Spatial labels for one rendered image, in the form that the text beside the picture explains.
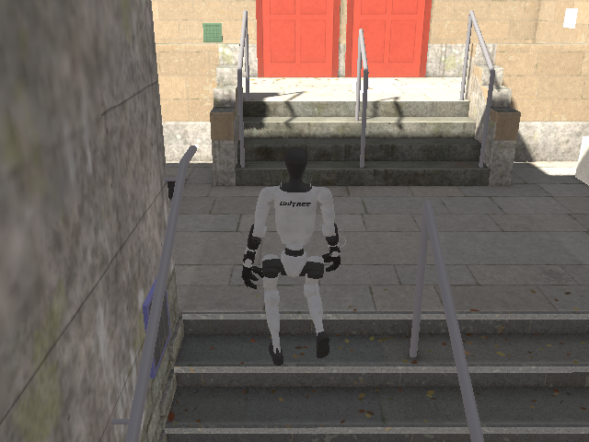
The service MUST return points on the stairs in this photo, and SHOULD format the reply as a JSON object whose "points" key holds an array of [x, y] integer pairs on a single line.
{"points": [[407, 143], [380, 398]]}

